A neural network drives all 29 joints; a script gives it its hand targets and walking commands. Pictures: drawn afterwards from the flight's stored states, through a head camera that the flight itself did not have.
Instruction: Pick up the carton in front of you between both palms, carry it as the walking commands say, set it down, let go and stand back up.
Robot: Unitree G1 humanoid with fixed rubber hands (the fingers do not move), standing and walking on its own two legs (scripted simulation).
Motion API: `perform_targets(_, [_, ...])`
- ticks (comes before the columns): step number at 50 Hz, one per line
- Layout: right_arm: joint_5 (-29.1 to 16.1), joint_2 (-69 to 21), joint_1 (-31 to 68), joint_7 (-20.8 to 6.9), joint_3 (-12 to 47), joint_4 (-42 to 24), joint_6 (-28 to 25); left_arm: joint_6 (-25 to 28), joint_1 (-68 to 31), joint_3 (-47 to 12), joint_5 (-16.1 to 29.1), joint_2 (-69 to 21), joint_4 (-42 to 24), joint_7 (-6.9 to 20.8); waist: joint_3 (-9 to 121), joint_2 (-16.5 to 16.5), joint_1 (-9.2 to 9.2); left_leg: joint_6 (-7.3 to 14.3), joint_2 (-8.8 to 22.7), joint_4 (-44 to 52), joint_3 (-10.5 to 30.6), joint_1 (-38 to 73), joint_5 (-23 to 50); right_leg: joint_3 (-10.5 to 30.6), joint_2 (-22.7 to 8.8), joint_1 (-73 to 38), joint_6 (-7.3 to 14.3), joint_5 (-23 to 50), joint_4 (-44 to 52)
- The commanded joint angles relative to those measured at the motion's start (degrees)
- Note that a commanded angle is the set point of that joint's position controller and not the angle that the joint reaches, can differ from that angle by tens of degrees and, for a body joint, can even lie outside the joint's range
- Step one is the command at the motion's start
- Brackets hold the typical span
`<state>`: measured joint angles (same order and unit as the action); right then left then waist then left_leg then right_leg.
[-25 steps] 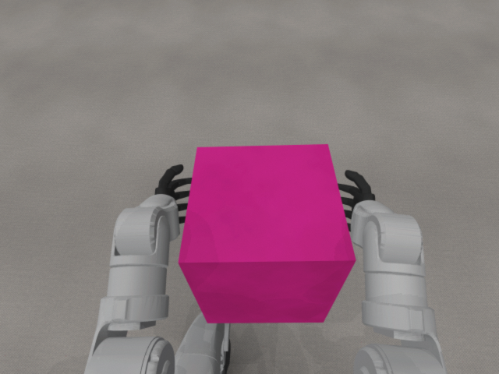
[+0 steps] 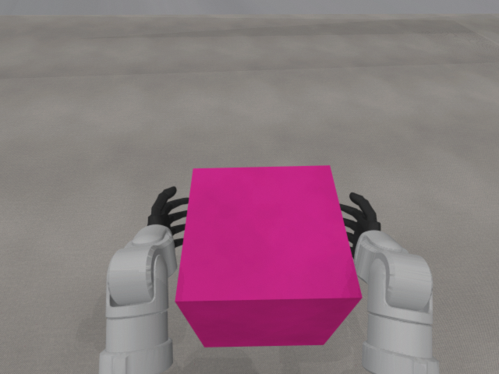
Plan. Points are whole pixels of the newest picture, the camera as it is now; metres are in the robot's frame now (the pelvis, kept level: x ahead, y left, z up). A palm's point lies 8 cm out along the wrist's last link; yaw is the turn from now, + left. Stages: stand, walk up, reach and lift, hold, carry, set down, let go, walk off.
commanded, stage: carry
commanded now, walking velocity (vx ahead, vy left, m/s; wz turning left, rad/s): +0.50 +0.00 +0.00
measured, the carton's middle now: (262, 262) +0.30 -0.01 +0.03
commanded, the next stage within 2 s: none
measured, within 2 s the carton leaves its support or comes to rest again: neither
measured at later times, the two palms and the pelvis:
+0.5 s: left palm (205, 135) +0.55 +0.11 +0.09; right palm (346, 142) +0.56 -0.19 +0.08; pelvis +0.30 -0.05 +0.00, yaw +2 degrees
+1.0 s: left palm (197, 72) +0.87 +0.17 +0.07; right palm (303, 74) +0.87 -0.13 +0.08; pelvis +0.60 +0.01 +0.00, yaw +1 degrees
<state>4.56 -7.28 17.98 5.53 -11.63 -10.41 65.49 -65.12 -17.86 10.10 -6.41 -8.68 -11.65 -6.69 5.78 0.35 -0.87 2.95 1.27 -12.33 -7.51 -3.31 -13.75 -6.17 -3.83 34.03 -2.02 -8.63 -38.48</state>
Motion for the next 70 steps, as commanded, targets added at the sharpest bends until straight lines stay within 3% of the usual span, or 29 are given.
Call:
perform_targets(1, [-21.11,-50.62,26.56,-16.35,42.54,-4.11,2.23,-2.32,-25.88,-44.49,20.80,-52.52,-2.30,13.76,9.14,9.28,-0.15,3.77,11.43,0.31,4.00,11.12,30.72,-3.62,0.92,1.48,0.35,5.70,6.30])
perform_targets(5, [-19.53,-50.19,21.66,-15.78,42.95,-6.79,3.55,-4.27,-21.36,-44.45,22.56,-51.53,-4.40,15.59,7.65,9.57,0.33,1.49,12.04,-4.43,0.62,7.44,36.01,-6.23,2.04,-10.33,2.50,7.09,12.07])
perform_targets(7, [-19.54,-48.97,20.74,-15.56,43.10,-8.10,4.28,-4.93,-19.76,-43.82,23.19,-50.52,-4.57,16.18,12.46,5.87,1.59,-1.23,8.30,-19.71,-3.62,-0.44,33.83,-8.48,4.58,-28.95,2.95,1.00,13.72])
perform_targets(8, [-19.72,-47.92,21.15,-15.48,43.18,-8.70,4.65,-5.27,-18.85,-43.38,23.22,-49.48,-4.51,16.39,16.28,-1.70,2.72,-2.77,6.51,-33.45,-3.17,-9.43,17.50,6.43,-6.29,-38.46,4.44,-7.46,16.15])
perform_targets(9, [-20.35,-49.11,23.07,-15.32,44.34,-10.17,5.34,-5.00,-19.72,-42.43,22.72,-48.90,-3.09,16.67,19.57,-17.56,2.30,-4.95,-1.29,-50.35,-1.10,-27.93,-1.98,33.20,-20.95,-51.15,12.65,-16.20,23.40])
perform_targets(10, [-20.68,-48.59,23.92,-15.46,44.56,-10.35,5.31,-4.91,-18.29,-42.64,23.47,-50.71,-2.73,16.79,17.29,-16.42,2.06,-3.50,-1.49,-57.63,5.61,-33.29,-13.17,36.97,-20.93,-47.56,13.97,-7.94,26.81])
perform_targets(13, [-21.94,-53.41,23.60,-15.79,45.97,-9.46,3.84,-3.97,-20.06,-43.90,24.28,-55.09,-5.18,17.13,15.47,-3.51,1.55,-1.33,6.15,-56.96,8.45,-32.87,-5.06,19.54,-16.60,-36.79,10.03,-0.90,26.33])
perform_targets(16, [-21.53,-55.71,21.03,-15.54,47.04,-8.75,2.52,-2.95,-18.03,-44.14,24.16,-55.97,-5.00,17.53,14.92,-5.98,1.44,-2.66,6.65,-48.50,5.49,-30.08,0.67,10.05,-13.33,-31.75,8.22,-5.20,29.65])
perform_targets(22, [-20.79,-54.54,18.01,-14.84,47.99,-10.67,1.57,-2.19,-15.09,-44.53,23.99,-53.32,-7.21,17.84,9.97,-6.68,1.64,-5.15,6.27,-31.28,1.06,-35.67,8.32,4.37,-11.44,-36.05,9.38,0.47,32.62])
perform_targets(29, [-21.13,-48.43,17.86,-14.45,46.93,-12.95,4.33,-4.49,-13.57,-43.07,22.39,-47.40,-8.55,16.54,4.09,-8.04,2.08,-3.24,3.93,-19.61,-2.12,-34.49,12.36,0.26,-10.90,-40.62,8.94,14.75,29.10])
perform_targets(32, [-21.20,-47.06,18.16,-14.64,45.90,-11.89,5.35,-5.48,-14.35,-43.04,22.15,-46.42,-7.84,16.23,3.81,-9.05,1.87,-1.39,2.09,-15.18,-4.21,-26.68,10.78,-1.85,-10.68,-40.70,7.05,25.04,23.95])
perform_targets(34, [-21.04,-47.14,17.17,-14.84,44.87,-10.35,5.53,-5.87,-15.33,-43.54,22.35,-46.28,-8.13,16.22,10.19,-6.26,0.54,-0.96,-2.54,-11.99,-8.66,-7.55,7.47,-6.88,-7.20,-35.30,4.23,31.36,7.52])
perform_targets(35, [-20.78,-47.10,16.23,-14.99,44.42,-9.78,5.52,-6.02,-16.05,-43.75,22.44,-45.90,-8.28,16.26,14.93,-1.22,-0.86,-0.02,5.40,-11.05,1.81,5.91,1.76,-6.28,-5.70,-25.20,2.30,17.64,-5.11])
perform_targets(36, [-19.98,-47.06,16.50,-15.30,43.56,-8.12,4.90,-6.44,-17.68,-44.77,23.13,-47.35,-9.73,16.23,21.07,14.95,-0.95,8.67,21.74,-5.28,30.44,20.24,-7.09,-4.53,1.57,-6.81,-0.97,1.17,-24.31])
perform_targets(37, [-20.41,-49.39,15.31,-15.45,44.00,-7.67,4.56,-6.10,-18.37,-44.91,23.23,-48.00,-9.04,16.49,18.92,17.28,-0.37,9.94,23.33,0.39,38.08,20.35,2.50,1.76,4.52,3.07,0.09,-17.72,-32.58])
perform_targets(38, [-21.06,-51.14,17.00,-15.64,44.43,-9.33,4.10,-5.42,-18.79,-45.43,23.39,-50.56,-8.14,16.68,18.12,12.85,-0.25,8.87,22.10,-1.79,30.63,18.18,9.65,5.57,0.87,5.05,1.78,-17.22,-36.97])
perform_targets(40, [-21.99,-54.84,18.75,-15.96,45.60,-10.83,2.90,-3.83,-18.40,-46.00,23.43,-53.42,-8.32,16.86,16.57,1.70,0.08,5.85,19.81,-3.64,18.64,9.65,24.93,6.10,-3.16,2.36,2.61,-11.68,-32.57])
perform_targets(43, [-22.90,-55.69,18.54,-16.43,46.24,-12.48,1.65,-2.21,-16.01,-46.73,23.04,-56.14,-8.40,16.22,16.59,5.70,0.84,3.09,16.25,-2.05,7.68,3.74,30.02,3.21,-2.70,-3.45,1.42,-7.56,-22.20])
perform_targets(48, [-22.75,-52.99,14.71,-17.09,45.90,-14.36,1.26,-1.29,-13.14,-47.58,22.00,-54.83,-11.03,14.85,14.60,9.10,0.96,2.88,12.86,-3.83,-0.89,4.73,41.34,-1.47,0.11,-4.83,-0.02,-2.13,-4.35])
perform_targets(52, [-21.22,-49.62,12.93,-16.20,44.74,-15.51,2.36,-2.95,-14.15,-47.80,23.13,-51.34,-13.87,14.90,12.84,9.69,0.30,2.34,12.13,-6.51,-2.96,4.74,41.16,-3.70,1.70,-9.17,0.46,6.55,5.45])
perform_targets(55, [-19.68,-47.70,12.85,-15.59,44.15,-14.18,3.65,-4.63,-13.33,-46.61,23.16,-48.75,-12.40,15.72,11.20,6.11,0.79,-0.17,9.94,-14.00,-4.25,2.10,33.29,-5.84,2.13,-18.23,0.39,17.54,19.02])
perform_targets(56, [-19.25,-46.99,13.26,-15.48,44.12,-13.48,4.02,-5.16,-13.23,-45.94,22.92,-47.84,-11.55,16.05,11.13,4.84,0.89,-2.03,9.25,-16.48,-3.47,-2.08,27.66,-4.00,-0.24,-24.81,0.64,22.12,21.03])
perform_targets(57, [-18.93,-46.07,13.35,-15.35,44.05,-12.36,4.45,-5.69,-13.86,-45.11,22.75,-46.61,-10.66,16.33,13.51,0.32,0.64,-4.31,7.80,-20.79,-2.76,-8.30,15.59,2.76,-7.83,-33.68,1.88,41.92,15.95])
perform_targets(58, [-19.33,-46.15,14.46,-15.12,44.87,-12.23,5.22,-5.81,-13.33,-44.15,22.23,-46.46,-8.16,16.59,18.19,-6.09,0.90,-5.49,5.84,-24.00,0.77,-13.66,-2.44,9.15,-15.28,-43.45,7.62,57.31,10.60])
perform_targets(59, [-19.98,-45.85,14.98,-15.18,45.49,-12.73,5.68,-5.41,-11.01,-43.22,21.87,-47.23,-5.60,16.68,19.99,-11.14,1.36,-5.48,4.19,-23.64,2.02,-15.38,-11.69,12.79,-16.85,-43.87,11.07,54.38,12.41])
perform_targets(60, [-20.36,-47.24,16.61,-15.36,46.21,-12.59,5.67,-5.04,-10.89,-42.81,21.51,-48.70,-4.64,16.78,19.35,-11.83,1.24,-5.23,3.91,-22.45,2.62,-15.46,-14.32,13.20,-16.30,-42.04,11.46,48.77,14.89])
perform_targets(64, [-22.50,-52.05,21.50,-15.87,48.08,-13.66,4.38,-3.76,-13.74,-42.78,21.87,-53.29,-5.93,16.83,18.87,-7.37,1.00,-4.83,5.31,-8.80,3.06,-6.63,-1.12,4.65,-9.25,-34.35,5.61,28.09,14.52])
perform_targets(66, [-22.77,-52.52,22.88,-15.83,48.08,-14.40,4.09,-3.53,-16.23,-43.35,22.70,-54.18,-7.56,16.67,18.68,-3.17,1.19,-4.69,7.09,-13.35,3.39,-5.41,11.39,2.31,-7.22,-32.98,5.26,31.82,10.73])
perform_targets(70, [-21.87,-51.03,17.88,-15.58,46.83,-12.38,4.35,-3.96,-13.21,-43.29,21.73,-52.27,-7.14,15.99,19.68,-0.52,0.96,-4.76,7.10,-16.09,2.89,-4.99,20.21,1.71,-6.97,-32.24,6.07,38.70,6.87])
